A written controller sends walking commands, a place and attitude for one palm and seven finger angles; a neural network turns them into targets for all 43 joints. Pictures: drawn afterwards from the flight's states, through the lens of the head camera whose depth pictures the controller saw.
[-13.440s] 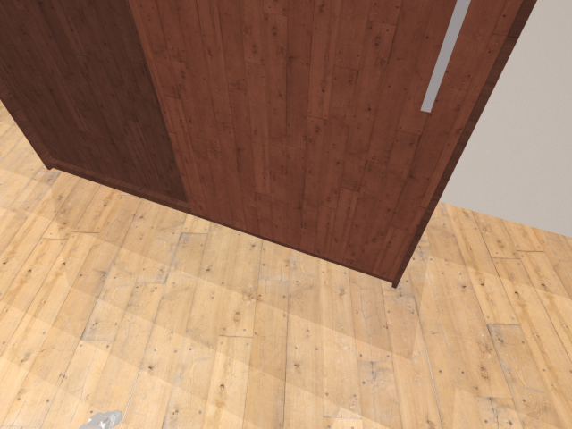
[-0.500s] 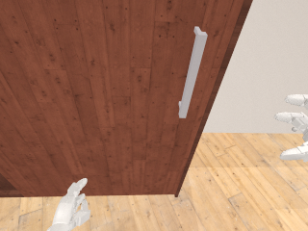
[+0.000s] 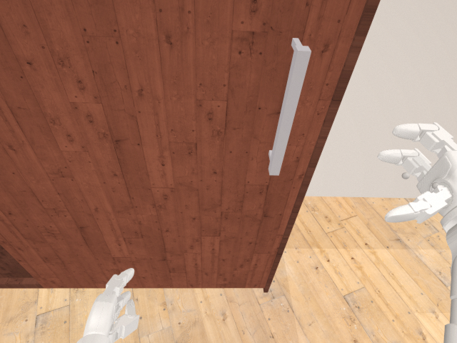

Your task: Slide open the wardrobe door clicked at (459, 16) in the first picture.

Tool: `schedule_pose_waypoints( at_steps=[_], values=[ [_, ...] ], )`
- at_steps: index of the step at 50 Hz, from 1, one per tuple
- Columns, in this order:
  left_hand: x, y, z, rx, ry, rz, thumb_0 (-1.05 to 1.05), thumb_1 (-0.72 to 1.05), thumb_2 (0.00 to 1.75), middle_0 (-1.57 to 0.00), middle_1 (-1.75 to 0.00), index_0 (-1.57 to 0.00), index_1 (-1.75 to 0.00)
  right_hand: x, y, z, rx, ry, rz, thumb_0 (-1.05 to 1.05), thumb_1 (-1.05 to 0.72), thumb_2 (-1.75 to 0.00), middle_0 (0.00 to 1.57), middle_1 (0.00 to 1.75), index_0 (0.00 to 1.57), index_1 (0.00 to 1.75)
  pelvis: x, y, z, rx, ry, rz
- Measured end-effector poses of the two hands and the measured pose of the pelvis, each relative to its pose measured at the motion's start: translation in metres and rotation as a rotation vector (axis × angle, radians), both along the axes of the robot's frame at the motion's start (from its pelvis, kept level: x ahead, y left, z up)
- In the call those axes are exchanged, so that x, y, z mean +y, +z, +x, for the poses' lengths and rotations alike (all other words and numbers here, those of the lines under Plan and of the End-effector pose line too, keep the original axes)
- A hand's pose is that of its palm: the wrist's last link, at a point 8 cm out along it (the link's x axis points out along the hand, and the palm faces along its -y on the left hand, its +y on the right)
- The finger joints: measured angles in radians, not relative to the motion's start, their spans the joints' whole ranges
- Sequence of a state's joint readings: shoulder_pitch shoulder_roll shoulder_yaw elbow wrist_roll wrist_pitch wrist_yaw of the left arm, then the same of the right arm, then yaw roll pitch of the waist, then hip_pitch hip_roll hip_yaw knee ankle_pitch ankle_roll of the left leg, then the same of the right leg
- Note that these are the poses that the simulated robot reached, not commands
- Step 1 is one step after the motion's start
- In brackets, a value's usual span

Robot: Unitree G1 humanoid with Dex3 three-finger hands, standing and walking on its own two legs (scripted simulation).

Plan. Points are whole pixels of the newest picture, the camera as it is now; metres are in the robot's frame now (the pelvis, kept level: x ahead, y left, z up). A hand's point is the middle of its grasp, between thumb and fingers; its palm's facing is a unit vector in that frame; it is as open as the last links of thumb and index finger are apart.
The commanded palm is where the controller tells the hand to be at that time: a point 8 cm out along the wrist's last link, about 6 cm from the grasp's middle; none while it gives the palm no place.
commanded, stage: move the hooked fingers beside the handle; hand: right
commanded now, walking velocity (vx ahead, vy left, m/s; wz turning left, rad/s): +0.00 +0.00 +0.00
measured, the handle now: (283, 114) +0.49 -0.09 +0.18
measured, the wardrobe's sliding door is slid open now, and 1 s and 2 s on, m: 0.00 0.00 0.00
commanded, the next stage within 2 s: none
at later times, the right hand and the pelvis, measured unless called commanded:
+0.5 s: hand (371, 157) +0.36 -0.21 +0.20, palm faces +0.04 +1.00 -0.05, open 14.0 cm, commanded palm +0.33 -0.25 +0.20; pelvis +0.01 +0.01 +0.00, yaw +0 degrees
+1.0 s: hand (334, 142) +0.40 -0.16 +0.19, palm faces -0.02 +1.00 -0.02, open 14.0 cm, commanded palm +0.38 -0.21 +0.19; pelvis +0.00 +0.01 +0.00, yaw +0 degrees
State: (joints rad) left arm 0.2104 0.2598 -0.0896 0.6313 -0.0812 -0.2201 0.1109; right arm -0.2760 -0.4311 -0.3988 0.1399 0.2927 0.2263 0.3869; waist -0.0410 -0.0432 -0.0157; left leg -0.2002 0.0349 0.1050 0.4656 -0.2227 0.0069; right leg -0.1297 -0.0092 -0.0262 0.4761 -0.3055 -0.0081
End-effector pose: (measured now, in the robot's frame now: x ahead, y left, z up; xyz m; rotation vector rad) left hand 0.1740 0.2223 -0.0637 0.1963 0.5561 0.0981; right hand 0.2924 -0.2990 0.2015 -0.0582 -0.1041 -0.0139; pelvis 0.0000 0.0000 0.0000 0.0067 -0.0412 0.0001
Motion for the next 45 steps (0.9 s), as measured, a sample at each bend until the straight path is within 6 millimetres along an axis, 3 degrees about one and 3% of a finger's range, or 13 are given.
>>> schedule_pose_waypoints(
  at_steps=[5,14,20,28,37,45],
  values=[
    [0.004,-0.002,-0.004,0.009,0.029,-0.020,0.02,0.90,0.90,-0.21,-0.30,-0.20,-0.30,0.000,0.002,0.016,0.031,-0.028,0.002,-0.01,0.50,-0.29,0.31,1.20,0.31,1.20,0.000,0.000,0.003,0.011,0.011,-0.003],
    [0.007,-0.009,-0.003,0.043,0.029,-0.019,0.02,0.90,0.90,-0.20,-0.30,-0.20,-0.30,0.029,-0.003,0.019,0.031,0.014,0.013,-0.01,0.50,-0.30,0.30,1.20,0.30,1.20,0.000,0.000,0.007,0.017,0.008,-0.006],
    [0.009,-0.007,0.002,0.045,0.033,-0.018,0.02,0.90,0.90,-0.20,-0.30,-0.20,-0.30,0.030,-0.008,0.031,0.063,-0.032,0.024,-0.01,0.50,-0.29,0.31,1.20,0.31,1.20,0.005,0.000,0.006,0.016,0.007,-0.007],
    [0.013,-0.008,0.002,0.052,0.040,-0.014,0.02,0.90,0.90,-0.20,-0.30,-0.20,-0.30,0.046,0.003,0.045,0.037,0.004,0.020,-0.01,0.50,-0.29,0.30,1.20,0.30,1.20,0.007,0.000,0.006,0.018,0.001,-0.007],
    [0.021,-0.013,-0.012,0.094,0.074,-0.016,0.02,0.90,0.90,-0.20,-0.30,-0.20,-0.30,0.058,-0.011,0.062,0.100,-0.006,0.037,-0.01,0.50,-0.29,0.30,1.20,0.30,1.20,0.009,0.000,0.004,0.026,0.011,-0.010],
    [0.026,-0.019,-0.029,0.143,0.091,-0.005,0.02,0.90,0.90,-0.20,-0.30,-0.20,-0.30,0.067,0.003,0.070,0.032,0.007,0.036,-0.01,0.50,-0.29,0.30,1.20,0.30,1.20,0.009,0.000,0.002,0.023,0.008,-0.009]
  ],
)
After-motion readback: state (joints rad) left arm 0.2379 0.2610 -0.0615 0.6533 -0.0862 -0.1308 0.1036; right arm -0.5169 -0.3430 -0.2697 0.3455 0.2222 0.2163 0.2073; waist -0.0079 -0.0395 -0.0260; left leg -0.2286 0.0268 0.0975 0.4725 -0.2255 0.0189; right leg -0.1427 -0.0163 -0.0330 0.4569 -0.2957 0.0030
